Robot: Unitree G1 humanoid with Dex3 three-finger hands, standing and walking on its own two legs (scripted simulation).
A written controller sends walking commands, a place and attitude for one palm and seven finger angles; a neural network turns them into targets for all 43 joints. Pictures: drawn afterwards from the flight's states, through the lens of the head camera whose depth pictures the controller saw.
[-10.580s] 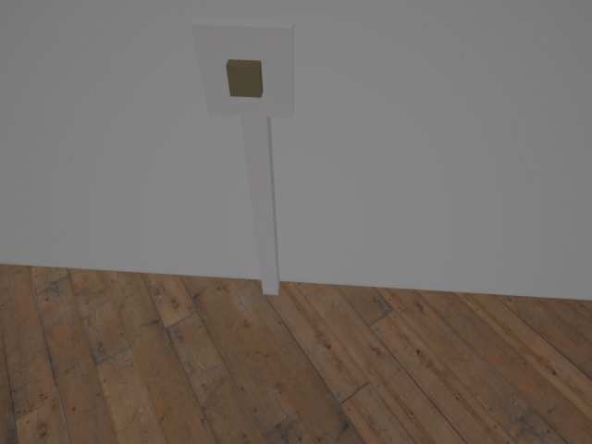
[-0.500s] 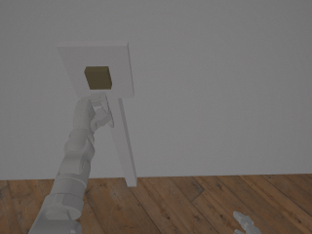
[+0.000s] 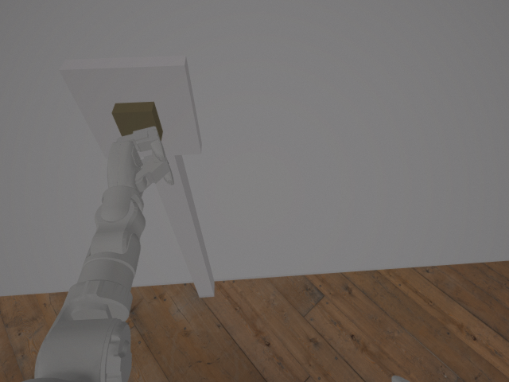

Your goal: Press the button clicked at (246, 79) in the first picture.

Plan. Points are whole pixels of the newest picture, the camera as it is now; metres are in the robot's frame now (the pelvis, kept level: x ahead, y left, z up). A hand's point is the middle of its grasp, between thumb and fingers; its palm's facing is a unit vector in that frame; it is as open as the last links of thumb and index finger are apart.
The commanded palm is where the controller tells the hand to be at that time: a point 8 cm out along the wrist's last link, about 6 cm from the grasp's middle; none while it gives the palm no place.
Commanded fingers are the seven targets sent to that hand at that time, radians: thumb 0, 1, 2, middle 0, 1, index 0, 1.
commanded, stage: press the button with the knuckle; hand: left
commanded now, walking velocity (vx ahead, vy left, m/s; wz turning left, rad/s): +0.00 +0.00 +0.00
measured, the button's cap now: (139, 121) +0.49 +0.19 +0.15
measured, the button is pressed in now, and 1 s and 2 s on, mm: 0 11 0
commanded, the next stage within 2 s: hold the button down briefly in 0.56 s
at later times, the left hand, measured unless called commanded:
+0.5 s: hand (165, 156) +0.45 +0.15 +0.12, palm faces +0.09 -1.00 +0.00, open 2.9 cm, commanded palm +0.44 +0.20 +0.12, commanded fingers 0.00 0.90 0.90 -1.30 -1.50 -1.30 -1.50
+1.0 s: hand (164, 155) +0.45 +0.15 +0.11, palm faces +0.09 -1.00 +0.00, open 3.0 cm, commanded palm +0.44 +0.20 +0.12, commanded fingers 0.00 0.90 0.90 -1.30 -1.50 -1.30 -1.50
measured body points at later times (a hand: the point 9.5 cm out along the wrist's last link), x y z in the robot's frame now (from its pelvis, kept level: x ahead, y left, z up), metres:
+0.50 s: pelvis -0.01 +0.00 -0.01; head +0.03 +0.00 +0.44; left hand +0.44 +0.20 +0.12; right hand +0.06 -0.26 -0.13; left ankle +0.00 +0.11 -0.72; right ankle -0.01 -0.10 -0.72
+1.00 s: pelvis -0.04 +0.00 -0.01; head +0.02 +0.00 +0.43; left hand +0.44 +0.20 +0.12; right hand -0.02 -0.27 -0.13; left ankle +0.00 +0.11 -0.72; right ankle -0.01 -0.10 -0.72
